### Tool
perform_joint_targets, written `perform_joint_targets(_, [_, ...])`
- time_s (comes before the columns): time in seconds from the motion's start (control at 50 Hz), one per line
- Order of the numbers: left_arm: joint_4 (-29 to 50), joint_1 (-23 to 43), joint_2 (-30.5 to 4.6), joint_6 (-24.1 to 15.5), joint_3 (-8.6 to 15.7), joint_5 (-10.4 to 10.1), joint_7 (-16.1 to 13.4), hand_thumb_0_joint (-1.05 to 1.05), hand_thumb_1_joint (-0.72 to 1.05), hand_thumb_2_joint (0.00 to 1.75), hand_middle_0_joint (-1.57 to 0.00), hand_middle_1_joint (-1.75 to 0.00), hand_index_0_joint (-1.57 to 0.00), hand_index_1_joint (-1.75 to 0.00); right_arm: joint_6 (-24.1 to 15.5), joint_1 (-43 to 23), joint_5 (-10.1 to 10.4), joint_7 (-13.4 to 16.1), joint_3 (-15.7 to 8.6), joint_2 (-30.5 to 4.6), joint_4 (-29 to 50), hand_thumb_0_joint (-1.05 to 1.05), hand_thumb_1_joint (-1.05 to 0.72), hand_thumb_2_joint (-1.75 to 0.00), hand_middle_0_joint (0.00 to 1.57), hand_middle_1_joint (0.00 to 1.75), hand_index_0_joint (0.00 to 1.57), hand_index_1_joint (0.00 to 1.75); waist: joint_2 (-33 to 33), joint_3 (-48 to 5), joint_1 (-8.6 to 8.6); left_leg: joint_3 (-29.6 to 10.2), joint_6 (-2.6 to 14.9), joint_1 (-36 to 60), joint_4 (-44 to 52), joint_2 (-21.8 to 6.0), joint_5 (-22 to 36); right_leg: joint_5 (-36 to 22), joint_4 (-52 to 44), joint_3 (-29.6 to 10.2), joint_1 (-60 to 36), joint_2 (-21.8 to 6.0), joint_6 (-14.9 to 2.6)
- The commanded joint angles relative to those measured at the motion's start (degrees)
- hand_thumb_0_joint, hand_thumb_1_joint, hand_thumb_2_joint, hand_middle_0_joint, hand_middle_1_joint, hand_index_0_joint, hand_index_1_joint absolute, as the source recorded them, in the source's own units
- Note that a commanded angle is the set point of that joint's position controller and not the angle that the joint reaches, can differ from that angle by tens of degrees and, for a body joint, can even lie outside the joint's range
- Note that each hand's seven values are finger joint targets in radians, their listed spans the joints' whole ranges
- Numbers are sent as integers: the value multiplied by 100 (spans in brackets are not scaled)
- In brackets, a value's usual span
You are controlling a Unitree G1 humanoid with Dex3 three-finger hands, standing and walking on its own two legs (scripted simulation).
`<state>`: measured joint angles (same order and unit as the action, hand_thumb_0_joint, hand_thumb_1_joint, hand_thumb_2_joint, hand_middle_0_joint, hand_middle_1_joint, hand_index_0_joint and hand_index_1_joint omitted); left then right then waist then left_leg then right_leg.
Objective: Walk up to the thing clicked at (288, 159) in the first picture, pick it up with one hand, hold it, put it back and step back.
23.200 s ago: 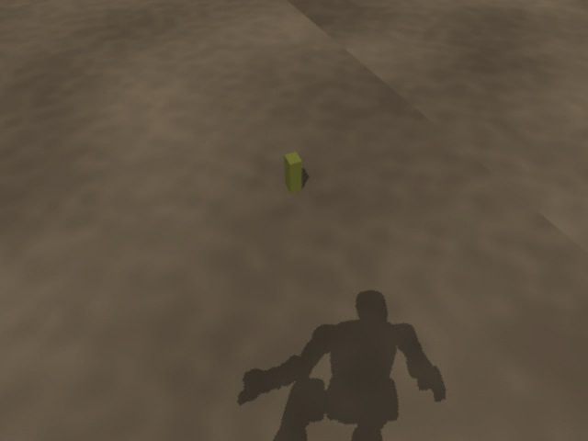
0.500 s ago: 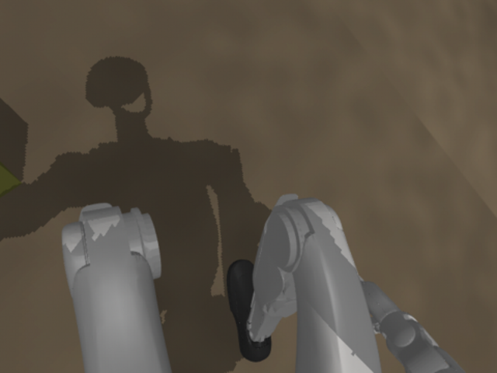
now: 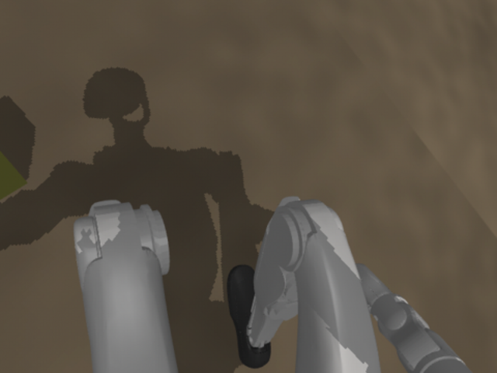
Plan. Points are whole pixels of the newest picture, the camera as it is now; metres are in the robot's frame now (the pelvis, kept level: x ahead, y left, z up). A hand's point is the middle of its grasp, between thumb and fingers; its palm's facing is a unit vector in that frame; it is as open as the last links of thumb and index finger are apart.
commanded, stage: withdraw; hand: left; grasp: from the side
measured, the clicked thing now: out of the picture +0.39 +0.37 -0.19
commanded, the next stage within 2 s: none
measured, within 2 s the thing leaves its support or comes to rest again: neither
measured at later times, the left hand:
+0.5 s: hand out of the picture +0.37 +0.46 -0.08, palm faces +0.63 -0.78 -0.04, open 15.7 cm
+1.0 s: hand out of the picture +0.36 +0.44 -0.08, palm faces +0.57 -0.82 -0.06, open 12.6 cm
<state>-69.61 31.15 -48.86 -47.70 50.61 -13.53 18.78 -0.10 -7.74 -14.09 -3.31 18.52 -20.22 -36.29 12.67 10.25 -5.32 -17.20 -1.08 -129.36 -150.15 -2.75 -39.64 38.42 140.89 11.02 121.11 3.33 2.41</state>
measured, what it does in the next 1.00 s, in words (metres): stands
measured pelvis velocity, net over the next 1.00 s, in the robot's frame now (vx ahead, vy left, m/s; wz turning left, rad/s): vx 0.00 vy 0.00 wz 0.01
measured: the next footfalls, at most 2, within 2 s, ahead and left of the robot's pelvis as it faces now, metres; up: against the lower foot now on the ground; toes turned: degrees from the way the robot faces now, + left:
none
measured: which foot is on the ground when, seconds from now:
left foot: down 0.00-1.00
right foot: down 0.00-1.00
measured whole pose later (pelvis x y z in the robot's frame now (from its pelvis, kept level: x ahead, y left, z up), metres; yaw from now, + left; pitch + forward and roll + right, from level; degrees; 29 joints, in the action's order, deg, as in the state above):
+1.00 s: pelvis +0.00 +0.00 +0.00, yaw +0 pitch +19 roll -12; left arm -65.0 32.0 -47.6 -42.1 46.7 -9.3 16.2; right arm 2.1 -2.9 -12.8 -4.6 16.2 -20.8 -36.4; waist 10.0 8.9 -6.4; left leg -16.0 -0.7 -130.6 -148.7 -3.0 -39.1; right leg 38.1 140.0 10.2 122.6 3.2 2.5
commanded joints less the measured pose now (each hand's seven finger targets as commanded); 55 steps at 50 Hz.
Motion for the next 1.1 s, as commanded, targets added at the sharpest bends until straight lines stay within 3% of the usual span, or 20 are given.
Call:
perform_joint_targets(0.0, [653,1134,-2152,-267,59,1,-75,0,-57,4,-7,-12,-13,-8,92,598,-4,111,-504,-1879,133,0,-83,-88,20,30,20,30,-3057,-3300,-268,570,-5,2523,1938,-263,631,-731,-1004,471,-928,173,-405])
perform_joint_targets(0.06, [352,1223,-2228,-176,11,37,-82,0,-54,5,-8,-14,-14,-9,120,591,-4,109,-451,-1946,209,0,-83,-87,20,30,20,30,-2879,-3174,-352,527,21,2411,1935,-262,536,-664,-1056,527,-942,177,-373])
perform_joint_targets(0.18, [561,1076,-2664,-75,386,57,-152,0,-50,10,-12,-19,-18,-14,213,675,-5,81,-418,-1996,336,0,-82,-87,20,30,20,30,-3057,-3492,-171,511,0,2619,1949,-266,879,-878,-989,552,-1158,194,-370])
perform_joint_targets(0.32, [834,1291,-2514,165,80,370,-314,0,-43,21,-19,-29,-25,-24,265,820,33,72,-556,-1964,321,0,-82,-87,20,30,20,30,-3108,-3340,-320,581,46,2347,1983,-268,559,-719,-1060,482,-983,179,-370])
perform_joint_targets(0.36, [837,1074,-2388,192,131,317,-352,0,-39,24,-21,-32,-27,-26,262,905,29,54,-574,-1951,282,0,-82,-87,20,30,20,30,-3035,-3370,-252,605,47,2360,1939,-256,668,-821,-1078,477,-1051,189,-364])
perform_joint_targets(0.48, [495,1235,-2184,134,-131,373,-464,0,-27,35,-27,-43,-34,-37,272,907,52,16,-517,-1916,249,0,-81,-87,20,30,20,30,-2681,-3040,-463,585,131,1977,1917,-245,176,-447,-1222,509,-1052,203,-333])
perform_joint_targets(0.5, [932,1405,-2673,63,160,442,-519,0,-26,36,-28,-44,-35,-38,266,912,27,35,-561,-1958,279,0,-80,-87,20,30,20,30,-2723,-3282,-330,613,128,2079,1868,-257,333,-582,-1201,478,-1154,206,-332])
perform_joint_targets(0.54, [829,1254,-2517,40,26,525,-539,0,-21,36,-27,-43,-34,-37,290,926,3,15,-537,-1919,219,0,-80,-87,20,30,20,30,-2877,-3346,-309,602,96,2234,1917,-254,462,-626,-1132,484,-1149,191,-344])
perform_joint_targets(0.62, [960,1148,-2744,35,355,491,-597,0,-21,42,-34,-50,-40,-44,289,879,6,19,-571,-1960,271,0,-81,-87,20,30,20,30,-3003,-3586,-205,629,57,2392,1929,-264,805,-883,-1058,451,-1292,192,-356])
perform_joint_targets(0.64, [797,1069,-2389,63,135,443,-553,0,-21,43,-35,-51,-41,-45,304,966,14,4,-562,-1930,193,0,-82,-87,20,30,20,30,-3025,-3505,-276,612,43,2442,1970,-259,753,-828,-1080,478,-1192,186,-361])
perform_joint_targets(0.72, [1105,1058,-2307,122,45,418,-414,0,-15,45,-36,-54,-43,-48,286,912,39,22,-648,-1916,261,0,-81,-87,20,30,20,30,-3049,-3560,-270,655,63,2332,1945,-254,800,-922,-1111,431,-1243,176,-361])
perform_joint_targets(0.76, [875,814,-1933,200,-177,411,-313,0,-13,45,-36,-53,-43,-47,259,949,65,8,-703,-1909,220,0,-81,-87,20,30,20,30,-2916,-3424,-321,638,69,2306,1948,-248,710,-844,-1118,463,-1076,174,-366])
perform_joint_targets(0.78, [1033,770,-2070,199,-31,376,-296,0,-13,46,-36,-54,-43,-48,235,947,65,4,-713,-1921,270,0,-81,-87,20,30,20,30,-2921,-3527,-268,647,68,2350,1940,-250,756,-884,-1138,459,-1163,180,-368])
perform_joint_targets(0.86, [1549,1019,-1779,150,-222,229,-229,0,-12,45,-35,-53,-42,-47,228,985,131,3,-790,-1875,173,0,-81,-87,20,30,20,30,-3074,-3691,-258,612,48,2574,2042,-238,659,-769,-1133,447,-1020,154,-388])
perform_joint_targets(0.9, [1720,994,-2077,168,-38,283,-263,0,-12,47,-39,-56,-45,-50,210,1023,140,22,-849,-1865,132,0,-81,-87,20,30,20,30,-3151,-3878,-116,662,35,2645,2039,-237,777,-861,-1113,381,-1102,144,-394])
perform_joint_targets(0.92, [1590,1075,-1805,205,-257,314,-263,0,-12,47,-38,-56,-45,-50,219,1069,138,21,-844,-1801,101,0,-81,-87,20,30,20,30,-3115,-3811,-260,670,41,2607,2004,-238,783,-894,-1146,367,-1089,148,-394])
perform_joint_targets(0.98, [1372,1268,-1569,219,-401,330,-386,0,-12,48,-39,-57,-45,-51,207,1021,137,9,-809,-1749,77,0,-81,-87,20,30,20,30,-2939,-3413,-371,677,71,2331,1985,-222,547,-747,-1204,353,-941,141,-388])
perform_joint_targets(1.02, [1324,1348,-1853,165,-225,403,-520,0,-11,49,-37,-57,-44,-50,215,983,113,-10,-785,-1754,137,0,-80,-87,20,30,20,30,-2858,-3467,-306,676,80,2240,1952,-209,498,-675,-1200,358,-962,146,-391])
perform_joint_targets(1.04, [987,1279,-1538,160,-434,412,-526,0,-10,49,-38,-57,-45,-51,228,972,112,-24,-767,-1747,104,0,-80,-86,20,30,20,30,-2720,-3302,-409,658,94,2209,1942,-208,419,-608,-1207,375,-903,140,-380])
perform_joint_targets(1.08, [1017,1521,-1586,73,-525,496,-589,0,-9,49,-37,-56,-44,-50,225,935,73,-49,-739,-1736,151,0,-80,-87,20,30,20,30,-2728,-3253,-448,645,95,2174,1958,-211,256,-488,-1239,397,-848,147,-380])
